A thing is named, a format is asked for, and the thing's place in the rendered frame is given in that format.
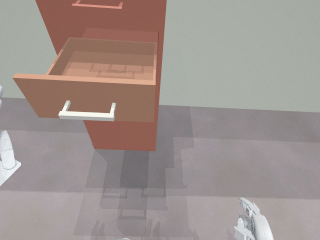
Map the right robot hand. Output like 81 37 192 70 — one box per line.
234 197 274 240

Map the handle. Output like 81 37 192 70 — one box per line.
71 3 123 15
58 100 116 122

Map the drawer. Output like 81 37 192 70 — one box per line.
12 37 157 123

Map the left robot hand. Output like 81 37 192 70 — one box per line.
0 85 21 186

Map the cabinet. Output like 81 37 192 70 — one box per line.
35 0 167 151

